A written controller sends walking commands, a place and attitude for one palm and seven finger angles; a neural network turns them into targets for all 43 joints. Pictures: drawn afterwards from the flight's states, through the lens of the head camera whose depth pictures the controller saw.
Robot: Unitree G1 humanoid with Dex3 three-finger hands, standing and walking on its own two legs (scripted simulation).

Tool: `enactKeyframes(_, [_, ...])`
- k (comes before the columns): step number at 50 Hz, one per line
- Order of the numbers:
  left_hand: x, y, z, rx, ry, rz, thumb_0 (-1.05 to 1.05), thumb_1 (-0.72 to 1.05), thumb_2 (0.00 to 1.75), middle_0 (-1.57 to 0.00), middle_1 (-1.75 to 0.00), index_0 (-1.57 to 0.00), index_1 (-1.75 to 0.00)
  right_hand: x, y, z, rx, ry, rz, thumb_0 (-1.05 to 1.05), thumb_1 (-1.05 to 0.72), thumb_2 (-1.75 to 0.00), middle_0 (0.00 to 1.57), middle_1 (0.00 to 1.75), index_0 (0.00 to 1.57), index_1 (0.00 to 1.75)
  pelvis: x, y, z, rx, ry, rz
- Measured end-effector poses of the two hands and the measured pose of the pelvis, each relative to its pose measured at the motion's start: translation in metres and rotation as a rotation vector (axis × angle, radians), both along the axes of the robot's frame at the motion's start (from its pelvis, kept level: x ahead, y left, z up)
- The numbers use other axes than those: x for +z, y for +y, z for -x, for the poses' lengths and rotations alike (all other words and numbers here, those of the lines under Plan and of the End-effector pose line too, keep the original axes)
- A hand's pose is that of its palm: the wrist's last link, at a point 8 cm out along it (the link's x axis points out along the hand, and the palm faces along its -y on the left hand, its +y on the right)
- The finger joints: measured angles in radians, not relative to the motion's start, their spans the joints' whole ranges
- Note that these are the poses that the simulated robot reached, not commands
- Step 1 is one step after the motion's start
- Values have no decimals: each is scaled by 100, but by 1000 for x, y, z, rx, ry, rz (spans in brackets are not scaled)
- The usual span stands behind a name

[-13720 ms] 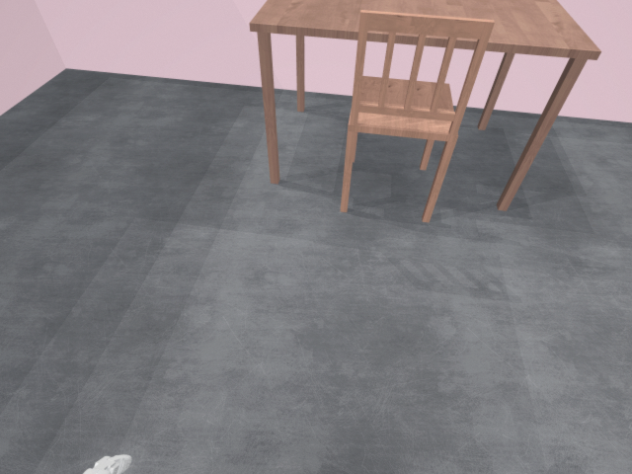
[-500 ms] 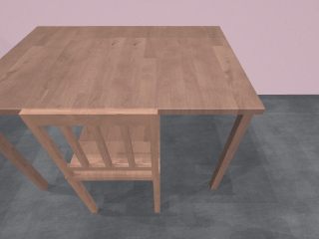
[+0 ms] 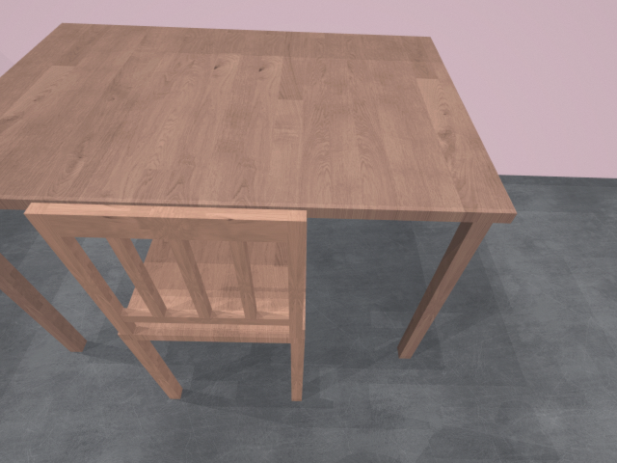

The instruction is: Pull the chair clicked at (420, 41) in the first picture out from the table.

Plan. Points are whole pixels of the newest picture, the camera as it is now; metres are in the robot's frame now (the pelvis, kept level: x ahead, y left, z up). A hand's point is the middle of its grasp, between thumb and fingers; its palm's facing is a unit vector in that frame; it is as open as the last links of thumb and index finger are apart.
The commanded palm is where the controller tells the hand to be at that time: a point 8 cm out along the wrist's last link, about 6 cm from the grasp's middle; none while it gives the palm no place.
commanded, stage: look again from close up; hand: left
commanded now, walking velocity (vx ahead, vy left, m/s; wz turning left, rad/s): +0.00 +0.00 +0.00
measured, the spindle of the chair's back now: (193, 279) +0.42 +0.23 -0.10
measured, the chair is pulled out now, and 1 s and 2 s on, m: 0.00 0.00 0.00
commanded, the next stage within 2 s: raise the hand toward the chair's back in 0.88 s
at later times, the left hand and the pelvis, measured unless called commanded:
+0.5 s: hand out of the picture +0.03 +0.19 -0.18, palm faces +0.01 -0.98 -0.19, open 7.4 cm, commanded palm none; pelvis +0.02 +0.01 +0.00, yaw +0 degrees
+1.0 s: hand out of the picture +0.02 +0.20 -0.18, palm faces +0.01 -0.98 -0.19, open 7.4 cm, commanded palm +0.11 +0.25 -0.07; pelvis +0.01 +0.02 +0.00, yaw +0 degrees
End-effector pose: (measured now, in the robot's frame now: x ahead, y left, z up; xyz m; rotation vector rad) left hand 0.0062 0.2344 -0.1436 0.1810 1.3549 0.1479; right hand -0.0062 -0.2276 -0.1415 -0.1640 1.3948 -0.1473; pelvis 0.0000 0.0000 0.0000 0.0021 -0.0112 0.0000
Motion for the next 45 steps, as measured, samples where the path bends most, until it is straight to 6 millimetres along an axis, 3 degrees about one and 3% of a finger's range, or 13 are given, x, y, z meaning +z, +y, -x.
enactKeyframes(10, [-3,-4,-10,6,-8,26,0,90,89,-20,-30,-20,-30,1,8,-30,15,-55,4,0,-92,-89,20,30,20,30,1,6,-8,0,-1,1])
enactKeyframes(18, [-5,0,-15,7,-7,32,0,91,89,-20,-30,-20,-30,4,11,-41,20,-69,15,0,-92,-89,20,30,20,30,1,11,-13,-2,0,1])
enactKeyframes(45, [-3,15,-10,17,24,19,0,90,89,-20,-30,-19,-30,0,32,-20,-2,-13,-6,0,-91,-89,20,30,20,30,2,24,-16,-2,-7,-1])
